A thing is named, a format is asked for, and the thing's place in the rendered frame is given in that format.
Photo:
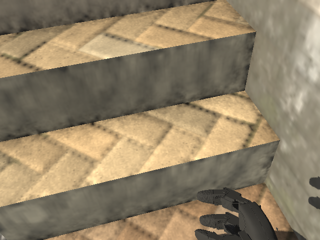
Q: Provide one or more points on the robot right hand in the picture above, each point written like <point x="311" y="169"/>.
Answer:
<point x="251" y="223"/>

